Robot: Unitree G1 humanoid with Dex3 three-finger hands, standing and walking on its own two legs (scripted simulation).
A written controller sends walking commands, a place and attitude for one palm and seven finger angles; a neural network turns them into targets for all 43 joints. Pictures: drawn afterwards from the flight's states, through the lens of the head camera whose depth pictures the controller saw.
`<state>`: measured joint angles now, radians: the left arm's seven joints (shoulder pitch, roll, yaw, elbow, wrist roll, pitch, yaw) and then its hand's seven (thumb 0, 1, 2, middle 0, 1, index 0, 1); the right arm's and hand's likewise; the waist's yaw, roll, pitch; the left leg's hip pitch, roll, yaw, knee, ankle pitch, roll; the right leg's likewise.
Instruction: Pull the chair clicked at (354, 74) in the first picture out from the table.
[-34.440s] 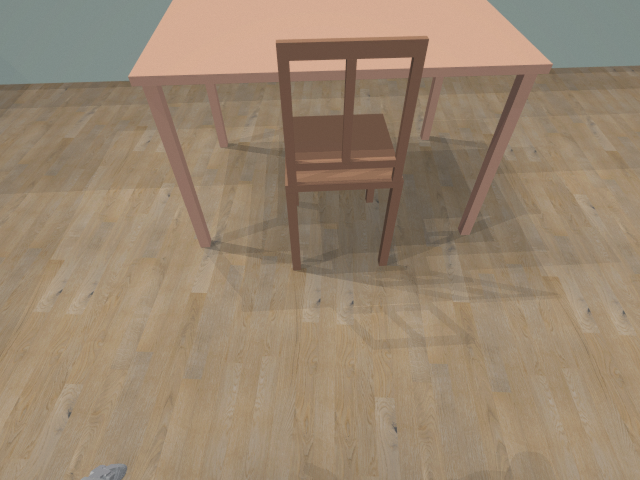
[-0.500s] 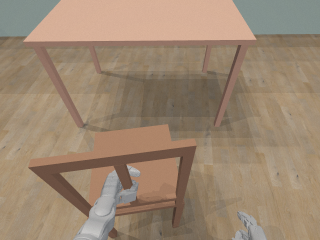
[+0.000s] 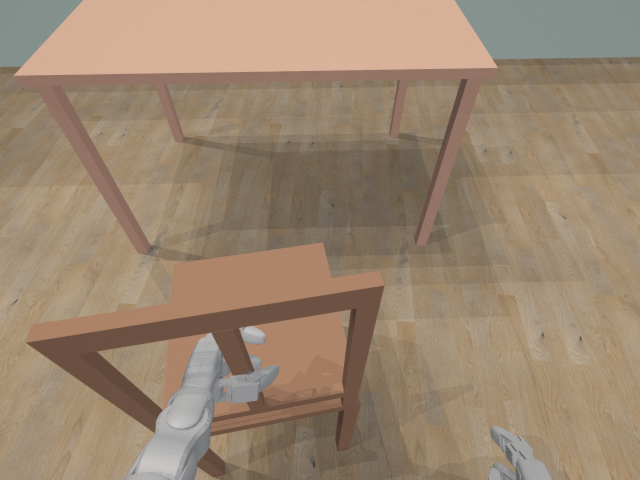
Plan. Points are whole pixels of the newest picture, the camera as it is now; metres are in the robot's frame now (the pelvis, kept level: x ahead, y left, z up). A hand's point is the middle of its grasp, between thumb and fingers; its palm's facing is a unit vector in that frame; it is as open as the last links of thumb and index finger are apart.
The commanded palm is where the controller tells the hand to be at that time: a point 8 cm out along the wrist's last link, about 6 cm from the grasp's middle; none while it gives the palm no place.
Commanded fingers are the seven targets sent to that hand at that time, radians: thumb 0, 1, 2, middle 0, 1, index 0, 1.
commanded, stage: open the thumb and straighten the fingers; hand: left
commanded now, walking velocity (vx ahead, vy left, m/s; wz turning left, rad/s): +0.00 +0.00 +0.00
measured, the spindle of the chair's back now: (243, 371) +0.28 +0.11 -0.08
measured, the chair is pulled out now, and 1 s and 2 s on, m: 0.61 0.61 0.61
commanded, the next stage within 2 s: draw the fingers out of the gap in 0.52 s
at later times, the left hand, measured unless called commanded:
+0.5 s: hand (233, 375) +0.27 +0.12 -0.05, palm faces -0.06 -0.99 -0.11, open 16.9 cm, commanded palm +0.25 +0.16 -0.03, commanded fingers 0.00 -0.55 0.20 0.00 0.00 0.00 0.00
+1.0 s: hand (221, 434) +0.19 +0.13 -0.05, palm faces -0.05 -0.99 -0.12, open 17.5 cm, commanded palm +0.18 +0.17 -0.03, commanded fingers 0.00 -0.55 0.20 0.00 0.00 0.00 0.00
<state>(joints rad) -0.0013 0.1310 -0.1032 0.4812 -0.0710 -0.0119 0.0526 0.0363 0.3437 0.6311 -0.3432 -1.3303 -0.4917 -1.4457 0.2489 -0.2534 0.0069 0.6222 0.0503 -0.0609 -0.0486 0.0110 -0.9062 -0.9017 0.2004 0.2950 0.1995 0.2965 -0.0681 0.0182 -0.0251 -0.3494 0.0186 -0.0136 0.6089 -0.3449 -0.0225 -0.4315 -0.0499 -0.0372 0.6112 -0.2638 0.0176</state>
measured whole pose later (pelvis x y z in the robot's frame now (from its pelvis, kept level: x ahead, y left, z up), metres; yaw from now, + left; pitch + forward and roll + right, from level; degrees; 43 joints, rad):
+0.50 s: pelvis +0.01 +0.01 -0.02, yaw +1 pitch +8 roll +0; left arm 0.12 0.14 -0.10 0.18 -0.07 0.20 0.03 -0.01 -0.53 0.21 -0.08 -0.25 -0.08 -0.24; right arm 0.24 -0.25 0.03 0.54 0.04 -0.13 -0.07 0.01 -0.91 -0.90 0.20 0.30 0.20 0.30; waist -0.04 0.05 -0.09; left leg -0.49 0.00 -0.03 0.79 -0.45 -0.01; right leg -0.56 -0.07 -0.05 0.78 -0.37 0.03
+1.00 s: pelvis +0.01 +0.01 -0.03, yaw +2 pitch +10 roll -1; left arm 0.47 0.17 -0.15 -0.14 -0.04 0.23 0.04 -0.01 -0.54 0.20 0.00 0.00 0.00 0.00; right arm 0.27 -0.25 0.03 0.48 0.03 -0.13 -0.09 0.01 -0.90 -0.90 0.20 0.30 0.20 0.30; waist -0.04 0.05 -0.11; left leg -0.56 0.00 -0.05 0.90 -0.50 -0.01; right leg -0.62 -0.08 -0.06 0.87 -0.41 0.03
